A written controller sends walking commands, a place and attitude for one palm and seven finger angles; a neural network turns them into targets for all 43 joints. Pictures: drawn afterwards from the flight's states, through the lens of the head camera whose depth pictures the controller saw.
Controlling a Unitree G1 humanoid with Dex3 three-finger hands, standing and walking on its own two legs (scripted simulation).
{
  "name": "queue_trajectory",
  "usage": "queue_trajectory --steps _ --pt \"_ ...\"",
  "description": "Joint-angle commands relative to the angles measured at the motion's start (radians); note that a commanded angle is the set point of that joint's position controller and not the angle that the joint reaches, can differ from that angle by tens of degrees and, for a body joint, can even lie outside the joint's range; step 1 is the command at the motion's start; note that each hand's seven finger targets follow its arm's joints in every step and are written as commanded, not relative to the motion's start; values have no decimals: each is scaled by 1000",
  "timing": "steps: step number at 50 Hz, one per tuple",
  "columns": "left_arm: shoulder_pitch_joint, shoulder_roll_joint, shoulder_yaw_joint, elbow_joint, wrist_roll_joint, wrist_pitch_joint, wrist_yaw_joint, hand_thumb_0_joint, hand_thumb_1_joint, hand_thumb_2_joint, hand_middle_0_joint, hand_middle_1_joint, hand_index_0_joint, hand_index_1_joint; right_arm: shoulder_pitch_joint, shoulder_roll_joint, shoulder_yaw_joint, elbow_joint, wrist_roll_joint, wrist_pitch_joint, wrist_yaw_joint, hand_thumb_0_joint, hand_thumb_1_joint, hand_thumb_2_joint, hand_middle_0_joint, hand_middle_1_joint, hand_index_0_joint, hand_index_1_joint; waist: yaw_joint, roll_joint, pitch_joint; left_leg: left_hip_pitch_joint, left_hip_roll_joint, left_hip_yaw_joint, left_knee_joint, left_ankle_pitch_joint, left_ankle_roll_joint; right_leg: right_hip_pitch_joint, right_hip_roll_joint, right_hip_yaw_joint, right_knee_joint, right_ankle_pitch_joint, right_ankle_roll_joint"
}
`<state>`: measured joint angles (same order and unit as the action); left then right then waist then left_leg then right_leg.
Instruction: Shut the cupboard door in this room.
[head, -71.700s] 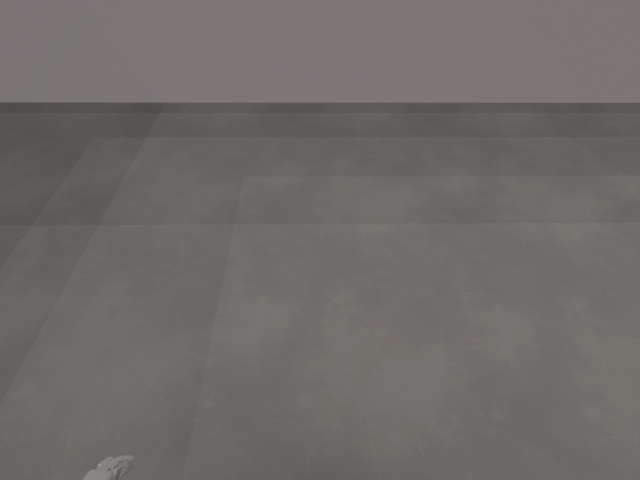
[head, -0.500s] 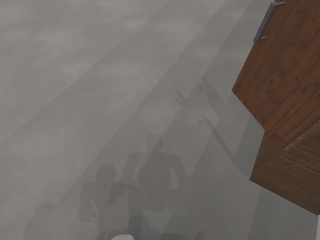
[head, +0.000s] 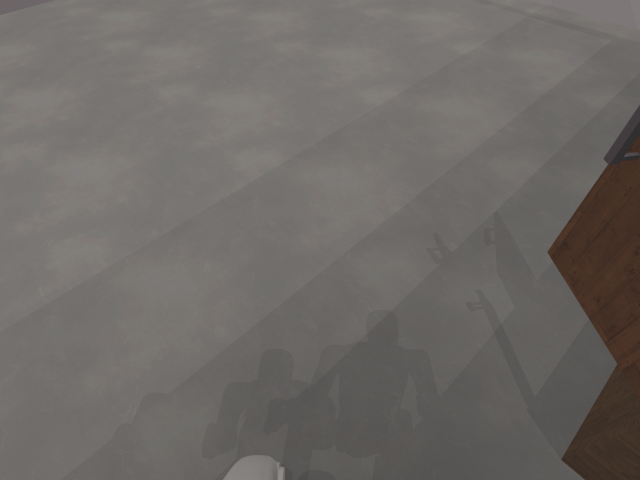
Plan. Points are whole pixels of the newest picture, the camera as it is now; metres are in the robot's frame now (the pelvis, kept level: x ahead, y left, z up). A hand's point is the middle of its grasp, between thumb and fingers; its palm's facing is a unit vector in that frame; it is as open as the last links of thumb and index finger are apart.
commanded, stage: walk to a spot facing it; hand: left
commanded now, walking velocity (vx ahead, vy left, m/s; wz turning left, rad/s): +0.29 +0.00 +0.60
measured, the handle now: out of the picture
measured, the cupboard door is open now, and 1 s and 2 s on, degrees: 54 54 54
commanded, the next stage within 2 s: turn to face it in 1.24 s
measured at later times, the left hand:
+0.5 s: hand out of the picture +0.15 +0.27 -0.15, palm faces +0.30 -0.92 -0.24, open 7.4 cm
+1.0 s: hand (213, 415) +0.24 +0.18 -0.16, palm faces +0.55 -0.81 -0.21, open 7.3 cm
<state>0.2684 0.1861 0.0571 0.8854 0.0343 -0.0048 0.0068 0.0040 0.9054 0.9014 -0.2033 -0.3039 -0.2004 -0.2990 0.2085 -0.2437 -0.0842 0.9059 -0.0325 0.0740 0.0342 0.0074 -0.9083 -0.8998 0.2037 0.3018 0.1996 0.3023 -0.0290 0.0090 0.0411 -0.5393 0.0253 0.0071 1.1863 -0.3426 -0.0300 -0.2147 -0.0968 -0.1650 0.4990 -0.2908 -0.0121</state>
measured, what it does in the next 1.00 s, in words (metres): walks ahead, turning left: left foot, then right foot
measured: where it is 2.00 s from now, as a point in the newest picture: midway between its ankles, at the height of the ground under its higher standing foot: (290, 397)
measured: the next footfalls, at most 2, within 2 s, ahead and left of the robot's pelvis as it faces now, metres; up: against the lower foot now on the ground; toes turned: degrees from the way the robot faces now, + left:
left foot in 0.24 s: +0.11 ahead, +0.16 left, +0.00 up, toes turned +18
right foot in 0.64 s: +0.36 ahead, -0.04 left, +0.00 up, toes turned +12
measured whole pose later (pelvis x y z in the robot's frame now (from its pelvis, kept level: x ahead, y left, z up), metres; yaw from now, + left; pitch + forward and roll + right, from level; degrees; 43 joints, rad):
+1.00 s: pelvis +0.34 +0.04 +0.00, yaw +32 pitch +0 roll +1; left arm 0.36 0.14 0.04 0.99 0.03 -0.06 0.01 0.00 0.93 0.90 -0.20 -0.30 -0.20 -0.30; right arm 0.17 -0.22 -0.07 0.96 -0.02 0.04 0.02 0.01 -0.91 -0.90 0.20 0.30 0.19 0.30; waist -0.01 0.01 0.08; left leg -0.63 0.06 0.07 1.04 -0.21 -0.01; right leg -0.08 -0.06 -0.34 0.38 -0.31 -0.04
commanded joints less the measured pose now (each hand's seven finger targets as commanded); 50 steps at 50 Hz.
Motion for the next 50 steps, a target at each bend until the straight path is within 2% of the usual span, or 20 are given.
queue_trajectory --steps 1,7,9,10,11,12,13,14,17,27,30,31,32,33,34,35,37,39,44,50 --pt "68 187 60 -33 -2 -43 13 0 900 900 -200 -300 -200 -300 -126 -12 4 -105 7 -43 18 0 -900 -900 200 300 200 300 68 -149 13 -95 32 45 -225 -10 -5 159 -244 111 -274 24 -81" --pt "128 212 73 13 2 -47 2 0 900 900 -200 -300 -200 -300 -157 -4 21 -121 10 -76 20 0 -900 -900 200 300 200 300 94 -185 -23 17 28 112 -517 -81 31 258 -321 53 -166 252 -89" --pt "97 226 75 14 -5 -47 -4 0 900 900 -200 -300 -200 -300 -71 -23 17 -98 5 -85 15 0 -900 -900 200 300 200 300 40 -148 -43 207 -17 171 -625 -18 46 174 -298 -25 -58 313 -56" --pt "81 214 72 15 -12 -46 -8 0 900 900 -200 -300 -200 -300 41 -67 3 -65 1 -91 12 0 -900 -900 200 300 200 300 -20 -61 -101 421 -31 153 -729 45 58 70 -253 -91 139 317 -19" --pt "73 161 64 -17 -20 -40 -19 0 900 900 -200 -300 -200 -300 176 -185 -28 -35 -6 -96 -3 0 -900 -900 200 300 200 300 -92 191 -173 657 158 -149 -801 -8 142 -191 -143 -139 427 71 42" --pt "-38 118 41 -93 -15 -37 -29 0 900 900 -200 -300 -200 -300 294 -278 -50 -3 -6 -95 -20 0 -900 -900 200 300 200 300 -149 355 -166 775 372 -498 -900 108 246 -516 -18 -54 676 -324 78" --pt "-140 144 40 -130 -8 -31 -23 0 900 900 -200 -300 -200 -300 321 -275 -46 22 2 -86 -32 0 -900 -900 200 300 200 300 -156 214 -117 747 411 -497 -914 127 281 -596 -48 85 753 -292 57" --pt "-144 145 46 -125 -4 -34 -21 0 900 900 -200 -300 -200 -300 264 -238 -28 6 3 -90 -32 0 -900 -900 200 300 200 300 -118 138 -77 618 379 -435 -929 -4 256 -550 -73 113 740 -236 47" --pt "-66 122 49 -56 -1 -18 -32 0 900 900 -200 -300 -200 -300 78 -133 7 -38 1 -113 -48 0 -900 -900 200 300 200 300 -20 155 22 407 247 -260 -955 40 193 -450 -80 142 668 -48 61" --pt "-112 101 40 -80 -10 -12 -47 0 900 900 -200 -300 -200 -300 80 -129 -1 9 1 -124 -43 0 -900 -900 200 300 200 300 25 97 65 287 183 -165 -981 7 214 -234 -4 86 219 113 79" --pt "1 126 53 -51 -7 -27 -44 0 900 900 -200 -300 -200 -300 59 -125 -4 19 2 -118 -40 0 -900 -900 200 300 200 300 80 57 33 204 148 -148 -843 -28 178 5 40 69 100 126 67" --pt "127 166 67 -13 -1 -39 -38 0 900 900 -200 -300 -200 -300 57 -97 -2 21 9 -118 -38 0 -900 -900 200 300 200 300 135 -42 -12 103 83 -104 -657 -29 146 200 14 124 32 54 52" --pt "269 275 91 20 12 -54 -26 0 900 900 -200 -300 -200 -300 89 -30 11 5 21 -122 -30 0 -900 -900 200 300 200 300 189 -322 -113 -52 -67 23 -280 -172 89 377 -239 433 -148 -204 -15" --pt "280 323 92 13 2 -45 -14 0 900 900 -200 -300 -200 -300 111 -9 14 -24 21 -120 -30 0 -900 -900 200 300 200 300 165 -445 -151 -132 -89 -33 5 -291 93 334 -406 738 -333 -403 -72" --pt "198 282 84 -6 -5 -43 -9 0 900 900 -200 -300 -200 -300 76 -37 5 -24 10 -117 -25 0 -900 -900 200 300 200 300 132 -304 -46 -175 -29 -83 120 -193 95 222 -398 717 -375 -525 -91" --pt "98 210 72 -21 -4 -47 1 0 900 900 -200 -300 -200 -300 81 -35 -2 0 9 -114 -27 0 -900 -900 200 300 200 300 81 -316 -13 -176 15 -98 160 -61 86 138 -362 639 -382 -468 -35" --pt "18 118 38 -34 -6 -59 -1 0 900 900 -200 -300 -200 -300 72 -14 7 28 5 -101 -17 0 -900 -900 200 300 200 300 31 -159 -2 -87 64 -74 141 85 56 13 -277 323 -322 -132 -22" --pt "45 85 29 -17 -8 -74 -1 0 900 900 -200 -300 -200 -300 96 20 13 46 8 -85 -10 0 -900 -900 200 300 200 300 16 -143 -23 -78 51 -39 109 135 40 36 -228 140 -285 160 -14" --pt "146 64 20 43 -9 -87 12 0 900 900 -200 -300 -200 -300 23 47 23 21 7 -63 -5 0 -900 -900 200 300 200 300 20 -110 -26 -173 50 19 -12 134 14 197 -228 -18 -206 746 -20" --pt "179 100 14 66 -8 -67 21 0 900 900 -200 -300 -200 -300 -117 34 41 -44 12 -54 7 0 -900 -900 200 300 200 300 38 -143 5 -144 43 95 -297 114 25 280 -255 -82 -154 872 -44"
